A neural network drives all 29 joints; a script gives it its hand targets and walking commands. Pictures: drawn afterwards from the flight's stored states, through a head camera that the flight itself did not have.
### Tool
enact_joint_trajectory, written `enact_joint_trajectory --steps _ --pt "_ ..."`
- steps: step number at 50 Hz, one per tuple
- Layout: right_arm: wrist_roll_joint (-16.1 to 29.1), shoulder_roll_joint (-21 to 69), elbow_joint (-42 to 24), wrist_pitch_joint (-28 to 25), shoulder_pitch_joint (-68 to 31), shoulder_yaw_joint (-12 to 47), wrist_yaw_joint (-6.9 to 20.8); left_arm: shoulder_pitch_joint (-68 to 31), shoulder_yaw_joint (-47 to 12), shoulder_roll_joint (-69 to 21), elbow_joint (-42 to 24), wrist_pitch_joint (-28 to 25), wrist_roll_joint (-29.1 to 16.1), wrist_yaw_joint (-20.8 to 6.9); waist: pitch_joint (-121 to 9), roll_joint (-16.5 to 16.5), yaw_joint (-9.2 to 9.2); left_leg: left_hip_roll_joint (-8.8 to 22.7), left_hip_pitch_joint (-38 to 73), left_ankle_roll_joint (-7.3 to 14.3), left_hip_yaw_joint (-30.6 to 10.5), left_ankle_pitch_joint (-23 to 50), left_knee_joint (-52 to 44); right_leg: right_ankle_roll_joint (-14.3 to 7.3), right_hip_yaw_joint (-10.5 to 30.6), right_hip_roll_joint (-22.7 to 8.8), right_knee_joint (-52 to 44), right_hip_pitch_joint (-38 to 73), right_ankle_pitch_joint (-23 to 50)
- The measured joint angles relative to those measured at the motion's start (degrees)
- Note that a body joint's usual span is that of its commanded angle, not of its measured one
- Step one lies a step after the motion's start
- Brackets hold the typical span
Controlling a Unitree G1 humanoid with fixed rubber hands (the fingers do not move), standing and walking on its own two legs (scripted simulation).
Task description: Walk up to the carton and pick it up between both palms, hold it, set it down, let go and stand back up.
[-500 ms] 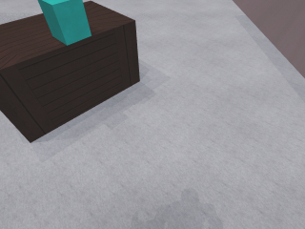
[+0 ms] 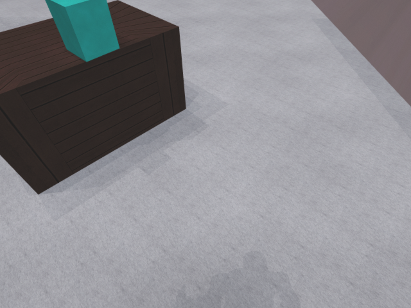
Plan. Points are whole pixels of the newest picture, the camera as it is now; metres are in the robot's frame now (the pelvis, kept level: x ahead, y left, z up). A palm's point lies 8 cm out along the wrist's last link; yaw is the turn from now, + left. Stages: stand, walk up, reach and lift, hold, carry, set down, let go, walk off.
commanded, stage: stand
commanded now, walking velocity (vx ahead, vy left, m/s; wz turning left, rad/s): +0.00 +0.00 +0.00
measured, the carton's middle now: (84, 24) +1.40 +0.60 -0.01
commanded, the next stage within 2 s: walk up in 1.96 s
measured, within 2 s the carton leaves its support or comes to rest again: neither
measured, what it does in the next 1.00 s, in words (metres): stands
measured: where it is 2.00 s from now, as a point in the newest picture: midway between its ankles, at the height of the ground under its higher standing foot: outside the picture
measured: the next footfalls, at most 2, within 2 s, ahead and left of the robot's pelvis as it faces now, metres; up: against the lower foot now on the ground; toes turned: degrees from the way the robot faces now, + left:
none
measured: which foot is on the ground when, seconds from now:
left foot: down 0.00-1.00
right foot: down 0.00-1.00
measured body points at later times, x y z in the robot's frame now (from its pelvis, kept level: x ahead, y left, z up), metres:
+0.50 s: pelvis +0.00 +0.00 +0.00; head +0.01 +0.00 +0.45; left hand +0.07 +0.25 -0.13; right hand +0.05 -0.26 -0.13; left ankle +0.00 +0.12 -0.73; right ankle +0.02 -0.12 -0.73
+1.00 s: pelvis +0.00 +0.00 +0.00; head +0.01 +0.01 +0.45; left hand +0.07 +0.25 -0.13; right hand +0.04 -0.25 -0.13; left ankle +0.00 +0.12 -0.73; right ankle +0.02 -0.12 -0.73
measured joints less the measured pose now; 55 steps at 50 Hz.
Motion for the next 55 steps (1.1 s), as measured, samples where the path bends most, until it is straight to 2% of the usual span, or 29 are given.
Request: enact_joint_trajectory --steps 55 --pt "0.3 0.3 6.0 -0.1 0.8 0.2 -0.7 -0.8 -0.3 -0.2 7.0 0.0 -0.1 1.1 -0.4 -0.3 -0.01 0.0 2.9 0.2 1.5 0.6 -2.8 0.4 1.5 0.1 -2.2 2.1 0.8"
